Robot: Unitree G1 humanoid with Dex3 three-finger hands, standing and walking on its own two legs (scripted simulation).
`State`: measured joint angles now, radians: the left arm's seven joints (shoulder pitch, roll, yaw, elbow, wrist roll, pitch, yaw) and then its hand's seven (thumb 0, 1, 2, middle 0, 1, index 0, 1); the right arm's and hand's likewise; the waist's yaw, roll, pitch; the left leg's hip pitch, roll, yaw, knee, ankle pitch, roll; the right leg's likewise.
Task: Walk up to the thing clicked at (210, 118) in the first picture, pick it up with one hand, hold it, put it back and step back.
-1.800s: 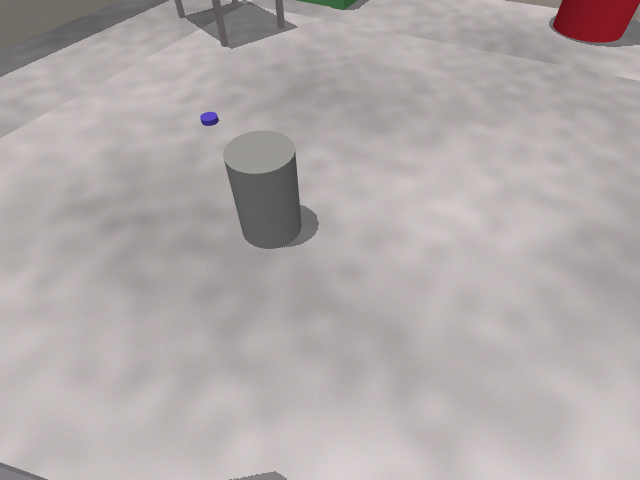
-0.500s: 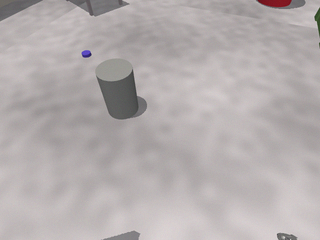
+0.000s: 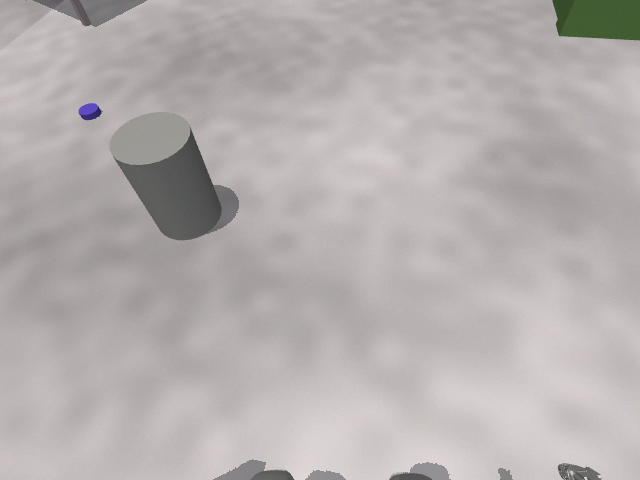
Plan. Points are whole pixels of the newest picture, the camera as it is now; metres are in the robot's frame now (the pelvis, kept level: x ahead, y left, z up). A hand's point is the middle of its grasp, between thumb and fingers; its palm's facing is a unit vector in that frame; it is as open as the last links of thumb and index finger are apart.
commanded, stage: walk up
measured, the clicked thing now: (89, 111) +1.79 +1.27 -0.74
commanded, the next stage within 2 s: stand in 0.94 s
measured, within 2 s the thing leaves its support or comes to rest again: neither
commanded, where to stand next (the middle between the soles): +0.03 +0.01 m, yaw -7 degrees
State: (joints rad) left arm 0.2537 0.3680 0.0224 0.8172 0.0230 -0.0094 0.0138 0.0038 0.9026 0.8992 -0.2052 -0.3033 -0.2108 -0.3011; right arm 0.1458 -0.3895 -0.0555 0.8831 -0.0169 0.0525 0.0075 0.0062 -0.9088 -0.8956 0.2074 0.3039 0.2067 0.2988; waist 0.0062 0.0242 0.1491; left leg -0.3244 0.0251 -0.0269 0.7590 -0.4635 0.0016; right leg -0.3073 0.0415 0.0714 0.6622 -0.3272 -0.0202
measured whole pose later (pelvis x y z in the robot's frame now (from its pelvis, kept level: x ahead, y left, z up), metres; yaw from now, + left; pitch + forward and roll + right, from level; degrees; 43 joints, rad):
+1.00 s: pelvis -0.01 +0.02 +0.02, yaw -8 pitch -3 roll +0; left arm 0.09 0.35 0.00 1.11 0.00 -0.01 -0.01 0.00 0.91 0.90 -0.20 -0.30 -0.21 -0.30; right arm 0.09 -0.36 -0.02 1.10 -0.01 0.00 0.01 0.01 -0.91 -0.90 0.21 0.30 0.21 0.30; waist -0.01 0.00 0.07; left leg -0.12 0.03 0.05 0.38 -0.21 -0.02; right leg -0.16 0.01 0.11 0.40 -0.19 0.03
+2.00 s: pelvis -0.01 +0.02 +0.02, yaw -6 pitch -2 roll +0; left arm 0.12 0.35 -0.01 1.13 0.01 -0.01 -0.01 0.00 0.91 0.90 -0.20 -0.30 -0.21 -0.30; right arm 0.11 -0.36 -0.01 1.13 -0.01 0.00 0.01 0.01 -0.91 -0.90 0.21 0.30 0.21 0.30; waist -0.01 0.00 0.07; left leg -0.12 0.02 0.01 0.34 -0.19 -0.02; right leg -0.13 -0.01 0.07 0.34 -0.18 0.03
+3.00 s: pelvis +0.00 +0.03 +0.02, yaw -6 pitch -2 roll +0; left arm 0.12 0.35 -0.01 1.11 0.01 -0.01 0.00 0.00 0.91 0.90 -0.20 -0.30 -0.21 -0.30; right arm 0.10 -0.35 -0.01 1.11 -0.01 0.00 0.01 0.00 -0.91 -0.90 0.21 0.30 0.21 0.30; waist 0.00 0.00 0.06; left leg -0.10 0.01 0.00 0.34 -0.20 -0.01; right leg -0.10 -0.02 0.07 0.33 -0.19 0.04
